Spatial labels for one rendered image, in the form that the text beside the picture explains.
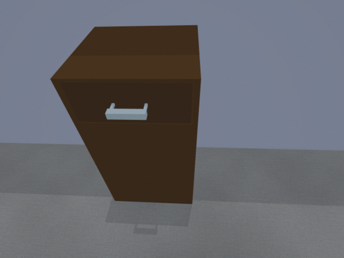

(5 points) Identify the drawer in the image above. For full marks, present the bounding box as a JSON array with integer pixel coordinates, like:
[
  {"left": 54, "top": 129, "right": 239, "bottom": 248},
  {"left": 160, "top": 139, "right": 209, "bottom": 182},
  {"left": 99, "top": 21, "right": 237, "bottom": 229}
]
[{"left": 59, "top": 82, "right": 193, "bottom": 124}]

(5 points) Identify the cabinet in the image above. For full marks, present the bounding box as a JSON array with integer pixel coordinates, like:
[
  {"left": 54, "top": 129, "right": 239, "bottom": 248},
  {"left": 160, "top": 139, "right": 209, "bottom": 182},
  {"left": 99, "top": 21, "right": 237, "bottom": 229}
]
[{"left": 51, "top": 25, "right": 201, "bottom": 204}]

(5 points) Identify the handle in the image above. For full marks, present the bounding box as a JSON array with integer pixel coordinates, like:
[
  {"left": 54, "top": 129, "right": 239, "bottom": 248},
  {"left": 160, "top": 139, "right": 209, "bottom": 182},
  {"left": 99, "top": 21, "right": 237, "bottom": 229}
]
[{"left": 105, "top": 103, "right": 148, "bottom": 120}]

